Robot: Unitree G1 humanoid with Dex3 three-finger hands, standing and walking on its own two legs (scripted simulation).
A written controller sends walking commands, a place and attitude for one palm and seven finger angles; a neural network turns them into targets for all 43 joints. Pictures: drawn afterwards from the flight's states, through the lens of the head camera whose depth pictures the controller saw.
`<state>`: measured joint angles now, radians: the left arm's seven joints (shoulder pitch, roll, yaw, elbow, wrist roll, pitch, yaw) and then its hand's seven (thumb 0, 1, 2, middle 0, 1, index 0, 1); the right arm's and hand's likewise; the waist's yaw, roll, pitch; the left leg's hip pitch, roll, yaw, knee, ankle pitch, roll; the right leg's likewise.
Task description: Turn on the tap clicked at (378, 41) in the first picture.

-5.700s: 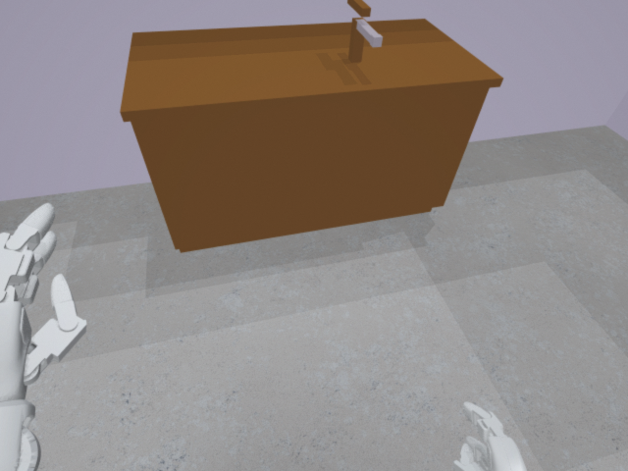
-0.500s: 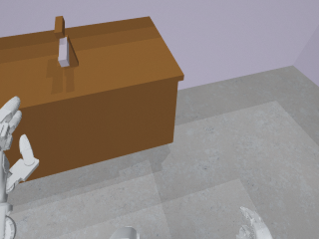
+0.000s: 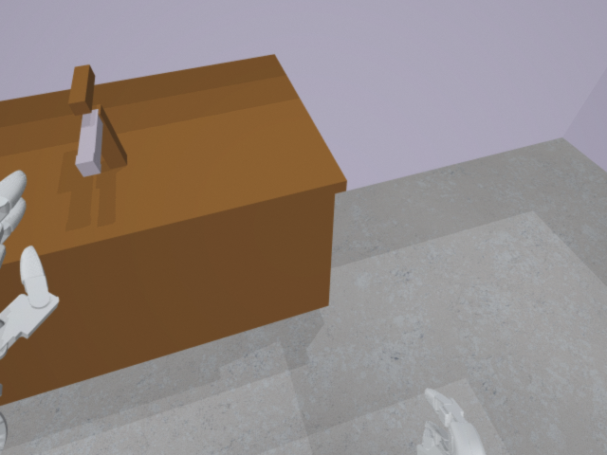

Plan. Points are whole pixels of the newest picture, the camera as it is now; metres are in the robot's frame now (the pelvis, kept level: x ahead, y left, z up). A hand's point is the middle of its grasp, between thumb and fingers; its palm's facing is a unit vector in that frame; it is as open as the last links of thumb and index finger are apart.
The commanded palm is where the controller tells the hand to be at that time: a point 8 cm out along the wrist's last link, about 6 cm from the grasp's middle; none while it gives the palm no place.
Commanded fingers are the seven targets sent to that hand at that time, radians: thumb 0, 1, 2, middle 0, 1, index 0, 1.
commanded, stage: take the last steps up to it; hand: left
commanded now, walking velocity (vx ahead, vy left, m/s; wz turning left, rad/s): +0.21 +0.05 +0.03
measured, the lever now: (88, 164) +0.53 +0.40 +0.07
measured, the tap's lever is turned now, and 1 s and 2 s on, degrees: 0 0 0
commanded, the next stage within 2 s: come to a stop and stand still in 0.30 s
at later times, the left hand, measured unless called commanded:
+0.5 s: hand (83, 217) +0.31 +0.25 +0.19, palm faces +0.42 -0.83 -0.38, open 7.4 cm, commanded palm +0.25 +0.29 +0.19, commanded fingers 0.00 0.90 0.90 -0.20 -0.30 -0.20 -0.30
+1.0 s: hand (101, 240) +0.29 +0.23 +0.17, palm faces +0.39 -0.82 -0.42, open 7.4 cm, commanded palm +0.24 +0.27 +0.19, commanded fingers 0.00 0.90 0.90 -0.20 -0.30 -0.20 -0.30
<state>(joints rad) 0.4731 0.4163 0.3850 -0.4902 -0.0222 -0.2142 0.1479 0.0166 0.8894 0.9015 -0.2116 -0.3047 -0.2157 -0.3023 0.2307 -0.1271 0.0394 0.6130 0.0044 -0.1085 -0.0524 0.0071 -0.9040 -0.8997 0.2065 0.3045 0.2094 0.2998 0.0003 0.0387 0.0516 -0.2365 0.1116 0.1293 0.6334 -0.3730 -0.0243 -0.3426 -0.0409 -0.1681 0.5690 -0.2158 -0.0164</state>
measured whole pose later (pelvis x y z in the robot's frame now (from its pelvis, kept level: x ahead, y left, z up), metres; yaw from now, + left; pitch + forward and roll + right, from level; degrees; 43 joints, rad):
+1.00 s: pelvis +0.08 -0.01 +0.01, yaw +0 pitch -1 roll +0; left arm 0.51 0.39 0.34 -0.52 -0.03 -0.18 0.16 0.02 0.89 0.90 -0.21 -0.30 -0.22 -0.30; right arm 0.20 -0.23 -0.01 0.58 0.00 -0.05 -0.08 0.01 -0.91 -0.90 0.20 0.30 0.20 0.30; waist 0.00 -0.03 0.04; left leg -0.22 0.00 0.06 0.49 -0.26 0.01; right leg -0.30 -0.02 -0.07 0.53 -0.25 -0.01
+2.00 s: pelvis +0.10 +0.01 +0.02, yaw +0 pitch +0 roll -1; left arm 0.38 0.38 0.36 -0.41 -0.03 -0.23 0.07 0.02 0.88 0.90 -0.22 -0.31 -0.22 -0.30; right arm 0.25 -0.19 0.03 0.58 0.00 -0.17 -0.02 0.01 -0.91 -0.90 0.20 0.30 0.20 0.30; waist 0.03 -0.05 0.07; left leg -0.20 -0.01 0.05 0.44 -0.26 0.04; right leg -0.22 0.01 -0.02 0.40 -0.19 0.00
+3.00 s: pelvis +0.18 +0.06 +0.00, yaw +1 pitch -3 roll +1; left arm 0.39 0.34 0.37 -0.46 -0.04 -0.21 0.11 0.02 0.89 0.90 -0.21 -0.30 -0.22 -0.30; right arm 0.22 -0.21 0.02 0.62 -0.01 -0.07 -0.02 0.01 -0.91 -0.90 0.20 0.30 0.20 0.30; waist 0.04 -0.04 0.05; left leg -0.39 0.02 0.01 0.85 -0.41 0.02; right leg -0.33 0.02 -0.13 0.56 -0.19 -0.10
